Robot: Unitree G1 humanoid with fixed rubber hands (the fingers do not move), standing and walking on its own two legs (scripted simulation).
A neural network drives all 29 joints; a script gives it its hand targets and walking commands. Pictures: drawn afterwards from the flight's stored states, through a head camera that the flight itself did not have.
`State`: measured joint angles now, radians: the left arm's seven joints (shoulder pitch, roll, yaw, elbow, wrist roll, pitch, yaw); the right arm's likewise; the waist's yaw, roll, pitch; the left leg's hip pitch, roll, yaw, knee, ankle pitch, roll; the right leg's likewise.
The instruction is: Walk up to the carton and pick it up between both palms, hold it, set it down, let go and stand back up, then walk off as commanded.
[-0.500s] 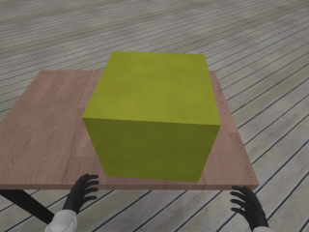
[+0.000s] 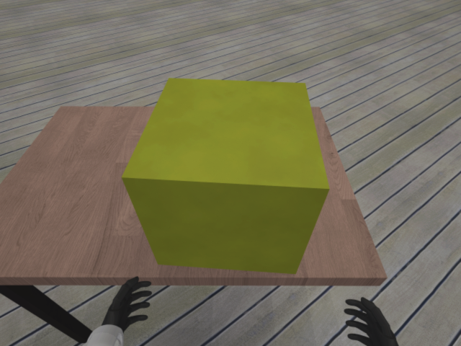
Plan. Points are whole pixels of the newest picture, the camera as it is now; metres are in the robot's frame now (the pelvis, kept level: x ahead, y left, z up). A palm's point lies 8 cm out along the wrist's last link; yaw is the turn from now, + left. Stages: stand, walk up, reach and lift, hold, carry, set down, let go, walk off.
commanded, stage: let go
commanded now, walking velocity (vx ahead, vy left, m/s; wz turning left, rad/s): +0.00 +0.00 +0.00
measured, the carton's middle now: (231, 174) +0.44 +0.02 +0.05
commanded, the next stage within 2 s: stand in 0.12 s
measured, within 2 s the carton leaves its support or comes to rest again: neither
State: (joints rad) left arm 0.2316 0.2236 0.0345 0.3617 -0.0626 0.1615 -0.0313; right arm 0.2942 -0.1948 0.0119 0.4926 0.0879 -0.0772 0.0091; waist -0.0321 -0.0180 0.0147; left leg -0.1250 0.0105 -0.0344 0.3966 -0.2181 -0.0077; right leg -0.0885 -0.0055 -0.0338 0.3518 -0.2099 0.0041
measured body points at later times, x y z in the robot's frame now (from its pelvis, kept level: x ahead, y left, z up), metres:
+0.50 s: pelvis +0.02 +0.00 +0.00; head +0.03 +0.00 +0.45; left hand +0.20 +0.28 -0.06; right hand +0.13 -0.28 -0.10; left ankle +0.00 +0.12 -0.75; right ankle -0.01 -0.12 -0.75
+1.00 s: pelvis +0.03 -0.01 +0.00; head +0.03 +0.00 +0.45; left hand +0.20 +0.28 -0.07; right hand +0.13 -0.28 -0.10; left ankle +0.00 +0.12 -0.75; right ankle -0.01 -0.12 -0.75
